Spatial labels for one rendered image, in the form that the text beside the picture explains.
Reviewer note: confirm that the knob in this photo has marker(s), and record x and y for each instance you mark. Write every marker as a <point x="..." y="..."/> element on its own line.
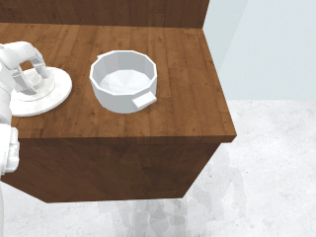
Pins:
<point x="35" y="79"/>

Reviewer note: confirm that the table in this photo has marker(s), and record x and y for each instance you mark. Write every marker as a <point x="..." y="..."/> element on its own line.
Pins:
<point x="79" y="151"/>

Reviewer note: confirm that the left robot hand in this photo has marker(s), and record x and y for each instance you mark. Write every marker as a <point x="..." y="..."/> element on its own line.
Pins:
<point x="26" y="52"/>

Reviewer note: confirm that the lid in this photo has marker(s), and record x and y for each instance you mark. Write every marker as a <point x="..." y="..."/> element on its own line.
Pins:
<point x="55" y="89"/>

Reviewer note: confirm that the robot left forearm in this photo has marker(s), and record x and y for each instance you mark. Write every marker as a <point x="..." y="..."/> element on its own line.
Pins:
<point x="9" y="62"/>

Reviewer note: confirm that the pot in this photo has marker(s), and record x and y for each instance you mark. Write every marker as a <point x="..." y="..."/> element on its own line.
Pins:
<point x="124" y="81"/>

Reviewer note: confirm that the robot left upper arm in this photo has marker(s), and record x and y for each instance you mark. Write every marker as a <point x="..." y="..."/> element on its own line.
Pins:
<point x="9" y="159"/>

